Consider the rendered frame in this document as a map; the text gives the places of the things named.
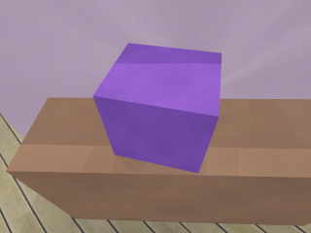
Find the pedestal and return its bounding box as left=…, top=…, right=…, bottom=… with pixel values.
left=6, top=97, right=311, bottom=226

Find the carton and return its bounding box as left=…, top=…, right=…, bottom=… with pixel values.
left=92, top=43, right=222, bottom=174

